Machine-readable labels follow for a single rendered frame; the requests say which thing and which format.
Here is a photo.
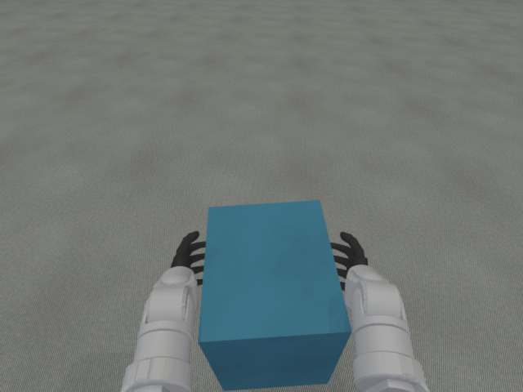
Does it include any robot left forearm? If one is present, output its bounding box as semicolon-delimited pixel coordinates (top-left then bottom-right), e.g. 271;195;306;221
120;266;199;392

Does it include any robot right hand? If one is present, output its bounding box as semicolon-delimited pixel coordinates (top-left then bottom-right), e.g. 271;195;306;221
330;232;368;291

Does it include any carton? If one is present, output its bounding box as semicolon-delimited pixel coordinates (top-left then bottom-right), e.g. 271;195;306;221
198;200;352;391

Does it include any robot left hand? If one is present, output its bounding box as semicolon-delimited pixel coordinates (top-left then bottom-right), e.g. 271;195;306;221
170;231;206;286

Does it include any robot right forearm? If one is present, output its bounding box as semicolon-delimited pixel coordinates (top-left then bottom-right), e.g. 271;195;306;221
344;265;430;392

